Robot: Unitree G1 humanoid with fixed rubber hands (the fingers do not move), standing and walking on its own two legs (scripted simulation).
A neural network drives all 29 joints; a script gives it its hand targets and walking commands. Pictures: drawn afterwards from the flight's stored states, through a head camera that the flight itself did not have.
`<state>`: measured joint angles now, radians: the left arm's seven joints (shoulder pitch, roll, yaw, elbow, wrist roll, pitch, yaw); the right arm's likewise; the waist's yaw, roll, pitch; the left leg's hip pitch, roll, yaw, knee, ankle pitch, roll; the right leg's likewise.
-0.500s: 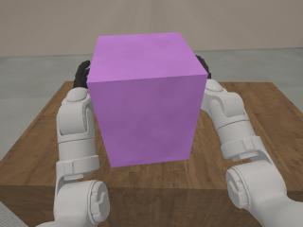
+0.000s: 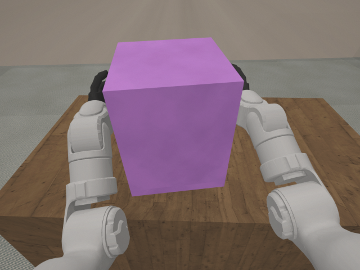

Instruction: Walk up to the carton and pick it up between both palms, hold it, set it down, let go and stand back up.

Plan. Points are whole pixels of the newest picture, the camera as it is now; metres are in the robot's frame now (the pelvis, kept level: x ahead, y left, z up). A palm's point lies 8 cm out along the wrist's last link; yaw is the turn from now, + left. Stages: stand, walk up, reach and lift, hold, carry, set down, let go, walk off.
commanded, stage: hold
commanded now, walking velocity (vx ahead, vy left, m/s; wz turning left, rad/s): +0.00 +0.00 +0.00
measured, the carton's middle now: (172, 115) +0.37 +0.01 +0.22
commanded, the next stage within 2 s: none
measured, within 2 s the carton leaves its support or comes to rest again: neither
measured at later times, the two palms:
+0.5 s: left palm (96, 108) +0.37 +0.16 +0.25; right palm (236, 97) +0.37 -0.13 +0.25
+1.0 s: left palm (97, 108) +0.37 +0.16 +0.25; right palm (237, 98) +0.37 -0.14 +0.25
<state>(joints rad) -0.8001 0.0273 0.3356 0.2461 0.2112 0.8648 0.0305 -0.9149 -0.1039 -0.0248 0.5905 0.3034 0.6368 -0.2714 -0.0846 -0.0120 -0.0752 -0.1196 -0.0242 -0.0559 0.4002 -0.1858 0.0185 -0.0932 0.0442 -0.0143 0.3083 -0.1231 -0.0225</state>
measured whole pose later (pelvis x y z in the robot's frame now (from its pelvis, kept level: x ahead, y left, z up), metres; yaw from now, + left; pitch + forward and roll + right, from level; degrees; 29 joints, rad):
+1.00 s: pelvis +0.01 +0.01 +0.00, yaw +0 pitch -5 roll -2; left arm -0.75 0.00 0.31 0.15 0.21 0.88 0.05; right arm -0.86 -0.11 -0.02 0.49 0.33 0.65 -0.28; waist -0.10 -0.01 -0.08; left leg -0.12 -0.03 -0.06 0.41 -0.20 0.03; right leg -0.08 0.04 -0.01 0.30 -0.13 -0.01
